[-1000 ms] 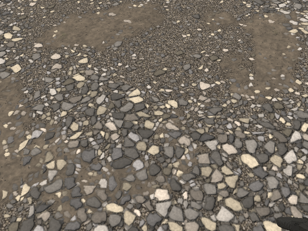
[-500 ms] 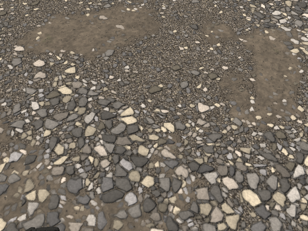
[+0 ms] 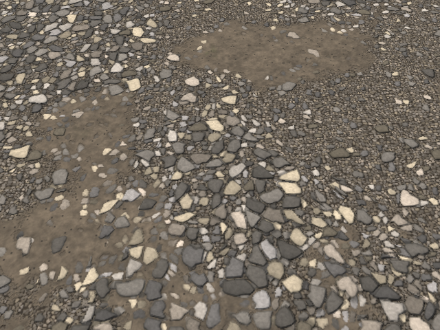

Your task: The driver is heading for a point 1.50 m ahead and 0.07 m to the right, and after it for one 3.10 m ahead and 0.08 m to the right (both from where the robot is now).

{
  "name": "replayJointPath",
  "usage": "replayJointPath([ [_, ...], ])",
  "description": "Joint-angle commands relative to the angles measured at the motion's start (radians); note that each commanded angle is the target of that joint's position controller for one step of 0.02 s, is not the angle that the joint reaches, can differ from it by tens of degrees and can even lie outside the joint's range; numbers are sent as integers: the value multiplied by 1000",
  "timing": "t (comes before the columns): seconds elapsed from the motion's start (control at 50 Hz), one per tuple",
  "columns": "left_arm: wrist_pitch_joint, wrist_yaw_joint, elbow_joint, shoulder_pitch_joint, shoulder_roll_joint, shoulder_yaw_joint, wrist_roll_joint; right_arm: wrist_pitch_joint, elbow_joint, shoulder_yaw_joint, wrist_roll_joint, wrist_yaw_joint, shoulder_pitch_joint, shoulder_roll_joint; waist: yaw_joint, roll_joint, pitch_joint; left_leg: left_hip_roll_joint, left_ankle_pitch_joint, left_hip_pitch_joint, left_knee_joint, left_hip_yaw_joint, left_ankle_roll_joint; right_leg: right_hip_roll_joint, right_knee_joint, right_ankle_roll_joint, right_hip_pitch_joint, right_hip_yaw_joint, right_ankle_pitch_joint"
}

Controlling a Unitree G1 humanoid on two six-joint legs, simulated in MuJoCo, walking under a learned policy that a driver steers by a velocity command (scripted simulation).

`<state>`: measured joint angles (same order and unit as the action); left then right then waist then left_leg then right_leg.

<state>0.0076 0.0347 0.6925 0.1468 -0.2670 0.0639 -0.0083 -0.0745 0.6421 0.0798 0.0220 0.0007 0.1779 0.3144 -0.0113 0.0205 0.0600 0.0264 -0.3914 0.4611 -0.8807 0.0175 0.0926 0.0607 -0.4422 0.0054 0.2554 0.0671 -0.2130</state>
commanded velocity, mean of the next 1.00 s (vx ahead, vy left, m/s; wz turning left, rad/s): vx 0.14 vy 0.00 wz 0.24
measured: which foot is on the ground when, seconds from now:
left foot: up 0.00-0.08, down 0.10-0.60, up 0.62-0.96, down 0.98-1.00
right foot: down 0.00-0.10, up 0.12-0.58, down 0.60-0.98, up 1.00-1.00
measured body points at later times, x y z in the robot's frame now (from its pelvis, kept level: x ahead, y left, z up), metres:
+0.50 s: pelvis +0.00 +0.05 +0.00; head +0.02 +0.06 +0.45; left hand +0.08 +0.35 -0.11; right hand +0.21 -0.18 -0.09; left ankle +0.00 +0.13 -0.74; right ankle +0.03 -0.11 -0.71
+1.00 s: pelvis +0.14 +0.09 -0.02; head +0.17 +0.09 +0.43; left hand +0.08 +0.37 -0.14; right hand +0.40 -0.10 -0.09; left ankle +0.22 +0.21 -0.74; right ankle +0.02 -0.09 -0.74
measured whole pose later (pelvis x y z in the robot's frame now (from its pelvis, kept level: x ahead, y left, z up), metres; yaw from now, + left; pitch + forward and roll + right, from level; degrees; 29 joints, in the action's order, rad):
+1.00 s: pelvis +0.14 +0.09 -0.02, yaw +11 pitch +2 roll -1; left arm -0.04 0.01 0.84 0.39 -0.30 0.05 0.01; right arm 0.06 0.65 0.04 -0.01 -0.03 0.07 0.27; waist -0.07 0.01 0.04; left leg 0.00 -0.05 0.45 -0.52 -0.01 -0.04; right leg 0.03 -0.50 0.02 0.03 -0.02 -0.46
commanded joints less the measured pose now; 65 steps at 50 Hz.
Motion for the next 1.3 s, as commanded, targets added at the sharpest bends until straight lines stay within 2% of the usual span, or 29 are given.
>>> replayJointPath([
  [0.02,-13,-4,-55,-18,-207,59,15,10,-99,23,-1,-14,-21,82,-14,-220,-151,-7,21,-59,129,-57,-33,247,78,-217,-142,-138,394],
  [0.08,-17,-7,-38,-23,-196,58,41,8,-75,35,-3,-23,63,85,38,-189,-152,-47,205,-238,407,-92,-109,219,-39,-132,-78,-79,282],
  [0.1,-19,-12,-15,36,-158,49,29,11,-69,51,-5,-13,99,126,37,-77,-158,-9,377,-377,483,0,-149,167,-170,-53,39,-6,140],
  [0.12,-18,-19,-57,42,-81,21,-32,17,-94,78,-13,7,118,260,4,283,-168,285,788,-544,480,390,-280,28,-506,61,342,85,-387],
  [0.14,-22,-8,-90,-64,-124,33,-21,41,-110,69,-51,-5,127,256,83,251,-205,378,798,-443,518,513,-452,-49,-693,72,426,-77,-494],
  [0.16,-17,-1,-89,-90,-161,44,4,61,-103,59,-57,-11,98,225,77,156,-170,323,676,-398,541,434,-430,-30,-762,59,429,-123,-425],
  [0.2,-6,14,-51,-50,-167,54,6,68,-101,38,-20,1,-3,155,23,96,-127,220,527,-362,538,318,-323,-6,-727,49,427,-139,-268],
  [0.22,-1,16,-41,-25,-169,56,0,65,-105,27,-12,6,-31,138,7,113,-128,198,551,-330,539,285,-311,-12,-729,58,389,-131,-215],
  [0.28,-2,7,-21,10,-145,49,11,65,-95,9,-27,18,-23,106,1,114,-164,171,580,-331,543,245,-316,-29,-715,73,323,-119,-134],
  [0.4,-2,-6,-27,-32,-111,26,11,63,-67,4,-33,22,-17,113,35,125,-124,166,392,-314,557,275,-323,-10,-396,77,212,-121,-131],
  [0.5,-31,-27,-29,-36,-133,23,30,66,-23,6,-19,6,34,144,67,143,-51,176,-165,-260,650,409,-335,-42,-218,32,148,-72,-205],
  [0.58,-77,-42,31,81,-99,14,26,76,-14,-10,-7,6,4,111,-9,71,-60,116,-182,-143,582,378,-281,-51,44,-54,-119,-63,-46],
  [0.6,-85,-37,51,161,-123,18,21,85,-25,-24,-15,4,-29,65,-42,29,-83,70,-144,-41,473,317,-238,32,66,-88,-247,-154,-67],
  [0.62,-89,-33,70,236,-203,35,14,101,-55,-37,-22,-1,-52,5,-47,-142,-91,-66,-110,131,241,111,-164,167,132,-166,-341,-370,-232],
  [0.64,-92,-42,78,261,-256,55,6,119,-88,-24,-8,1,-96,57,-69,-257,-21,-91,-167,283,69,12,-130,326,254,-275,-318,-629,-350],
  [0.66,-98,-37,70,246,-207,41,4,131,-86,-3,5,0,-109,114,-74,-196,38,-33,-158,361,-67,60,-120,337,274,-297,-306,-654,-391],
  [0.7,-102,-32,58,207,-163,25,17,142,-57,1,3,-13,-65,99,-44,-167,40,8,-30,426,-133,58,-116,259,277,-243,-352,-531,-334],
  [0.84,-62,-20,66,205,-178,17,13,152,-66,-31,-19,-45,-148,-15,-61,-156,-12,-20,270,84,190,-76,-58,100,216,-165,-173,-140,476],
  [0.9,-52,-19,81,225,-204,24,25,145,-67,-18,-10,-49,-141,24,-47,-168,-30,-35,344,-20,280,-51,-82,137,168,-153,-163,-160,509],
  [0.96,-57,-16,75,176,-189,20,34,144,-17,12,-25,-35,10,84,53,-134,-107,-62,463,-254,417,-50,-144,103,-3,-101,-155,-148,599],
  [0.98,-64,-18,74,199,-155,9,20,145,-3,25,-32,-22,85,130,82,-80,-169,6,686,-414,418,-1,-175,52,-143,-59,-86,-112,494],
  [1.0,-72,-21,56,290,-77,-21,-18,138,-6,32,-64,-8,167,204,63,140,-338,268,1034,-728,345,280,-305,-39,-453,12,142,-81,14],
  [1.02,-67,-24,91,382,-62,-29,3,125,7,15,-58,-13,176,157,40,260,-481,398,979,-726,432,504,-434,-89,-640,43,173,-168,-471],
  [1.04,-50,-25,100,325,-164,-2,27,117,3,5,-33,-20,115,119,49,157,-372,341,738,-593,491,443,-403,-49,-729,52,207,-184,-463],
  [1.06,-35,-21,87,251,-165,2,32,116,2,-4,-22,-21,42,92,36,111,-247,292,590,-490,521,356,-360,-22,-740,51,265,-151,-422],
  [1.1,-1,0,85,205,-133,2,13,117,4,-22,-31,-26,-70,48,-10,65,-137,214,445,-262,590,235,-307,28,-622,60,194,-146,-321],
  [1.14,13,10,100,237,-100,-4,6,120,18,-19,-49,-24,-116,49,-41,112,-119,165,418,-132,627,155,-302,17,-504,68,65,-114,-252],
  [1.22,12,12,97,189,-87,-13,-1,114,53,-19,-44,-9,-113,51,-19,108,-145,165,235,-125,628,145,-313,10,-265,55,-36,-96,-128],
  [1.3,8,4,86,156,-102,-13,-26,100,99,-43,-38,-5,-84,1,-30,39,-68,89,-140,-18,600,124,-186,32,-20,-4,-160,-128,69],
])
